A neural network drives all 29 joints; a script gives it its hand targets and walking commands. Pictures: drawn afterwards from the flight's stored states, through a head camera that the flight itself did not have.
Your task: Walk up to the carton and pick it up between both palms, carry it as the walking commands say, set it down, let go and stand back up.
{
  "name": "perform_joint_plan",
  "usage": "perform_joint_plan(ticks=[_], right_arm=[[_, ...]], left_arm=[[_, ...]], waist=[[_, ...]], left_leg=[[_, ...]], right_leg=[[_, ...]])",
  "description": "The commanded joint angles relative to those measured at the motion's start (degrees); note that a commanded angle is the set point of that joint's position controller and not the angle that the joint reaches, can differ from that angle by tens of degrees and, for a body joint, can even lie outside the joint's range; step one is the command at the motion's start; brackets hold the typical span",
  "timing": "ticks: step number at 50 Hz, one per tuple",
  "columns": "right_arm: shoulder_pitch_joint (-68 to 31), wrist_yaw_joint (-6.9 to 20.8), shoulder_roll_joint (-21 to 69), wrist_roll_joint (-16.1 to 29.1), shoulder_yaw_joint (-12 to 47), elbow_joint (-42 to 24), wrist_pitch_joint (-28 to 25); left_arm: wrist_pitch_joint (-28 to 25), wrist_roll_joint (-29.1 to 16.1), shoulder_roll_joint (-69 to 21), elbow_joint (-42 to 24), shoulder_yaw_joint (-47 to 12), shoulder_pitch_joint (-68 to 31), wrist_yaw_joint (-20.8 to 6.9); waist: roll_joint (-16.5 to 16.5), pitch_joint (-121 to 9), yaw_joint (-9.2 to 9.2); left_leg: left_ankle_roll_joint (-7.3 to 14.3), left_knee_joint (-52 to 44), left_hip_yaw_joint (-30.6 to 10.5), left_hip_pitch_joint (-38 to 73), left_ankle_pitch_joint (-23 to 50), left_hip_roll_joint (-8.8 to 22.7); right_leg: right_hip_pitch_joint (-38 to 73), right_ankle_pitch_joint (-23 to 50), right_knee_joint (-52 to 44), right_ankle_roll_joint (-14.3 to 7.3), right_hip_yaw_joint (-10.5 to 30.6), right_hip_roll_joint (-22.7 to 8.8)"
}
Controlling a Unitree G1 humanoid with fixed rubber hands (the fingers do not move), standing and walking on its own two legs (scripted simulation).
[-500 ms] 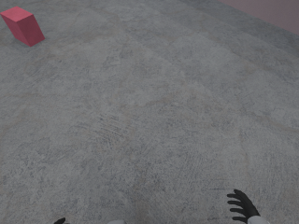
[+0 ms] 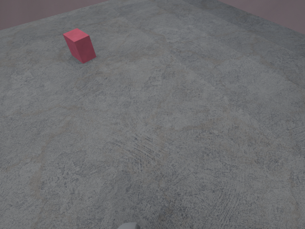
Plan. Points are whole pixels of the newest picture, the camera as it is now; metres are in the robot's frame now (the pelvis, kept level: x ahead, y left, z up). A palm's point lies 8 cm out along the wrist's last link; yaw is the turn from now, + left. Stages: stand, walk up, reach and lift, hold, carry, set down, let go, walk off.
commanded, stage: walk up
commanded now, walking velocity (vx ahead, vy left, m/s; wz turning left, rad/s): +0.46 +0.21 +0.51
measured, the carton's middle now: (80, 45) +2.12 +0.90 -0.64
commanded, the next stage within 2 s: none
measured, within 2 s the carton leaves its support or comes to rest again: neither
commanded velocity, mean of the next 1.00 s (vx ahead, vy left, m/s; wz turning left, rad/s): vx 0.48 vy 0.14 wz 0.34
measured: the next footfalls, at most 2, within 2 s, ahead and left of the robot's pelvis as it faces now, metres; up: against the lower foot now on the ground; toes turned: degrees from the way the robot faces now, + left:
left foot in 0.34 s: +0.28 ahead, +0.24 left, +0.00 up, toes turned +13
right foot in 0.82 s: +0.57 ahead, +0.07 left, +0.00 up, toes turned +8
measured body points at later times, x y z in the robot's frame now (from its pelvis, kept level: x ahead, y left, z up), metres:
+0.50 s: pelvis +0.22 +0.13 -0.01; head +0.28 +0.14 +0.44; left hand +0.22 +0.41 -0.14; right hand +0.36 -0.10 -0.15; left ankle +0.24 +0.23 -0.74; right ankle +0.17 -0.04 -0.64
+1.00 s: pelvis +0.48 +0.16 +0.00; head +0.51 +0.13 +0.45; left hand +0.43 +0.44 -0.11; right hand +0.58 -0.08 -0.16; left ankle +0.40 +0.31 -0.65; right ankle +0.53 +0.07 -0.74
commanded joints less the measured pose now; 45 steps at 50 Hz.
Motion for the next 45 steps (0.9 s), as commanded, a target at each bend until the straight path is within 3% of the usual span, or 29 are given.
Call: perform_joint_plan(ticks=[1, 4, 6, 11, 12, 14, 15, 16, 17, 18, 19, 20, 21, 22, 23, 25, 28, 31, 33, 35, 37, 38, 39, 40, 41, 42, 43, 44, 45], right_arm=[[-3.7, 1.6, -2.4, 0.2, -0.8, -4.8, -0.5], [-7.8, 2.2, -0.8, 0.7, 0.6, -6.4, 0.3], [-11.7, 2.5, 0.1, 1.4, 1.4, -7.8, 0.7], [-19.3, 2.1, 1.3, 3.0, 1.9, -7.7, -0.2], [-19.7, 1.9, 0.8, 2.7, 1.8, -7.3, -0.5], [-17.4, 1.4, -0.6, 2.1, 1.4, -5.8, -1.0], [-13.3, 1.0, -1.8, 1.9, 0.9, -4.3, -1.4], [-6.7, 0.3, -3.7, 1.7, 0.3, -2.2, -1.9], [1.5, -0.4, -7.3, 0.9, -0.7, 0.7, -2.4], [9.4, -1.5, -12.2, -0.7, -1.9, 2.3, -3.2], [15.5, -2.8, -15.6, 0.8, -2.6, 3.7, -3.3], [15.3, -3.4, -12.2, 1.4, -1.6, 4.7, -4.1], [10.2, -3.6, -10.0, 1.8, -1.2, 3.6, -5.0], [3.6, -3.7, -7.3, 2.2, -0.5, 2.6, -5.6], [0.8, -4.0, -5.6, 2.4, -0.3, 2.2, -6.1], [0.3, -3.9, -3.8, 2.3, 0.4, 2.8, -6.6], [3.5, -4.0, -3.0, 2.2, 0.8, 4.8, -7.0], [5.1, -3.9, -2.2, 1.8, 1.4, 5.0, -6.6], [8.6, -4.0, -3.0, 1.5, 1.3, 6.1, -6.5], [10.8, -4.3, -3.5, 1.5, 1.1, 7.3, -6.4], [11.5, -4.5, -3.7, 1.5, 1.0, 8.3, -6.2], [11.4, -4.5, -3.8, 1.5, 0.9, 8.8, -6.0], [11.0, -4.2, -3.7, 1.6, 1.0, 9.0, -5.7], [10.6, -3.7, -3.9, 1.8, 0.9, 8.7, -5.2], [11.3, -3.6, -2.7, 2.2, 0.9, 7.3, -5.3], [13.5, -3.5, 0.0, 2.2, 1.3, 5.4, -5.2], [11.9, -3.7, -1.9, 1.1, 0.5, 5.9, -4.8], [11.0, -3.3, -1.6, 0.6, 0.4, 6.5, -4.7], [10.3, -2.8, -0.6, 0.3, 0.2, 6.8, -4.4]], left_arm=[[-1.5, -0.9, 5.4, -0.3, 1.9, 4.7, 0.2], [-1.7, -1.4, 5.9, 0.4, 1.9, 8.7, 0.4], [-1.4, -1.6, 6.9, 0.5, 2.2, 10.7, 0.3], [-1.2, -1.3, 8.0, 0.3, 2.7, 10.6, -1.4], [-1.2, -1.3, 8.6, 0.5, 2.8, 10.7, -1.4], [-1.3, -1.6, 10.3, 1.5, 3.0, 11.5, -1.3], [-1.2, -1.9, 11.3, 1.9, 3.2, 11.4, -1.3], [-1.0, -2.3, 12.1, 1.9, 3.3, 10.4, -1.4], [-0.8, -2.2, 10.6, 1.6, 3.1, 10.4, -1.6], [-1.1, -1.3, 5.7, -1.2, 1.9, 8.6, -1.7], [-1.7, -0.7, 3.5, -5.2, 0.9, 4.6, -1.8], [-2.1, -0.2, 3.7, -4.9, 0.7, 1.0, -1.7], [-2.3, -0.3, 3.9, -3.8, 0.5, 0.7, -1.8], [-2.0, -0.1, 3.7, -2.7, 0.2, 1.4, -2.2], [-1.4, 0.2, 3.6, -2.5, 0.2, 1.4, -2.7], [0.1, 0.5, 3.1, -2.0, 0.6, 1.5, -3.3], [1.2, 0.5, 2.4, -4.0, 0.7, -5.7, -4.0], [1.3, -0.1, 1.3, -5.2, 0.5, -12.2, -4.3], [1.2, -0.6, 1.1, -6.3, 0.7, -16.3, -4.4], [0.7, -0.9, 0.8, -7.0, 0.9, -18.6, -4.4], [0.0, -1.0, 0.8, -7.0, 1.0, -18.2, -4.3], [-0.3, -1.0, 1.2, -6.3, 1.1, -16.2, -3.9], [-0.7, -1.1, 2.1, -4.3, 1.5, -11.1, -3.0], [-0.9, -0.9, 5.4, -0.6, 2.7, -1.6, -1.8], [-1.2, 1.2, 12.6, 2.0, 4.4, 9.3, -0.6], [-0.7, 1.4, 18.9, 2.4, 5.2, 13.1, -0.1], [-0.1, 0.6, 15.5, 2.5, 4.9, 9.0, -0.7], [0.0, 1.0, 11.2, 1.4, 4.0, 3.2, -1.0], [-0.4, 0.6, 7.8, 1.0, 3.3, -1.1, -1.2]], waist=[[-8.5, 5.4, 1.07], [-10.9, 7.1, 2.35], [-12.8, 8.2, 3.51], [-17.2, 9.5, 5.3], [-16.9, 9.1, 5.11], [-15.6, 6.3, 3.32], [-15.1, 2.9, 1.24], [-14.1, -2.3, -1.96], [-10.3, -8.7, -4.81], [3.1, -11.1, -7.48], [13.2, -17.6, -7.96], [4.2, -17.0, -7.38], [-1.6, -12.0, -5.17], [-2.8, -8.0, -1.8], [-0.2, -6.6, -0.12], [3.0, -5.4, 1.52], [4.7, 0.2, 0.6], [6.9, 4.2, -1.16], [5.3, 5.6, -3.12], [4.3, 5.8, -3.93], [4.0, 5.4, -3.34], [3.9, 4.5, -2.1], [2.9, 2.0, 0.52], [-0.5, -2.4, 4.2], [-8.1, -8.0, 7.78], [-20.1, -12.1, 6.93], [-13.5, -10.7, 4.47], [-11.2, -5.1, 2.23], [-8.5, -1.1, 0.54]], left_leg=[[-2.0, 8.8, -1.9, -13.8, 8.9, 6.4], [-2.6, 4.9, 1.1, -13.5, 11.3, 6.0], [-3.1, -1.0, 2.8, -13.7, 11.7, 5.7], [-0.5, -17.9, 8.2, -4.5, 10.6, 4.6], [0.1, -20.2, 9.1, -3.2, 8.5, 4.0], [1.6, -25.1, 11.2, 1.5, 4.2, 1.4], [2.5, -27.3, 12.6, 6.5, 2.7, -0.6], [3.8, -30.9, 14.2, 15.7, 2.4, -3.0], [5.7, -31.3, 12.0, 29.4, 2.6, -3.3], [9.5, -34.3, -7.3, 44.5, -0.2, 9.9], [14.8, -40.1, -28.6, 50.5, 11.1, 21.8], [13.8, -40.6, -27.9, 48.1, 14.7, 23.3], [12.8, -40.0, -25.6, 40.0, 18.1, 22.8], [11.2, -40.3, -20.4, 31.9, 19.5, 19.3], [10.4, -41.4, -16.9, 26.9, 20.4, 17.0], [10.1, -43.9, -12.7, 20.6, 19.8, 14.8], [10.3, -48.6, -10.9, 17.6, 14.8, 14.0], [9.1, -51.3, -5.5, 15.8, 9.1, 10.0], [9.4, -51.9, -6.2, 17.9, 11.5, 11.1], [9.6, -50.9, -7.3, 20.9, 15.7, 12.6], [8.9, -48.7, -7.3, 22.5, 18.7, 12.9], [8.3, -46.2, -6.6, 22.3, 20.4, 11.9], [7.3, -40.3, -3.8, 20.5, 22.4, 9.3], [6.1, -28.7, -0.5, 14.4, 21.7, 6.0], [3.8, -13.2, 0.4, 2.8, 7.0, 2.0], [1.5, -0.1, -0.2, -8.5, -15.3, -2.4], [1.4, 7.0, -5.4, -7.3, -13.1, 2.6], [0.8, 8.9, -4.5, -7.0, -7.3, 4.0], [0.1, 9.6, -3.5, -6.1, -1.6, 6.0]], right_leg=[[6.0, 4.0, -14.8, 0.1, 10.7, -16.7], [6.1, 26.9, -11.4, 0.9, 4.7, -15.8], [7.0, 33.3, -11.1, 0.2, 2.8, -15.9], [5.5, 20.5, -15.6, -1.4, -2.7, -15.1], [6.6, 22.9, -15.1, -1.4, -3.5, -15.5], [9.5, 38.3, -8.2, -1.4, -5.3, -16.1], [10.0, 46.2, -1.3, -1.6, -5.5, -16.6], [7.8, 49.5, 8.8, -1.2, -5.7, -16.0], [0.9, 40.7, 22.8, -0.2, -5.4, -13.1], [-20.5, 1.4, 40.6, 1.8, -3.6, -5.6], [-32.4, -18.9, 54.6, 1.1, 4.1, 1.2], [-34.4, -14.3, 57.1, -0.1, 11.2, -2.8], [-33.0, -7.5, 53.5, -0.3, 12.4, -5.0], [-29.2, -2.7, 49.6, 0.4, 11.7, -6.8], [-26.3, -1.8, 47.1, 1.2, 11.3, -7.0], [-21.6, 0.5, 43.2, 2.1, 9.3, -5.8], [-22.8, 5.4, 34.1, 3.3, 8.1, -5.1], [-18.8, 8.6, 20.6, 3.6, 5.4, -2.7], [-17.7, 9.7, 15.5, 3.8, 4.1, -1.6], [-17.4, 10.5, 12.5, 3.5, 4.1, -1.2], [-14.8, 8.9, 9.4, 2.9, 4.6, -0.9], [-11.2, 7.3, 7.6, 2.7, 4.3, -0.3], [-3.3, 7.2, 4.0, 2.3, 2.7, 0.3], [9.9, 8.9, 0.6, 1.7, 3.7, -1.8], [21.3, 3.9, -3.6, -1.0, 20.4, -14.9], [24.1, 2.0, -10.9, -6.1, 43.2, -29.7], [17.5, -7.2, -11.9, -7.3, 43.5, -27.0], [11.0, -11.9, -13.5, -6.9, 37.9, -23.6], [5.2, -11.1, -14.4, -6.5, 31.1, -21.3]])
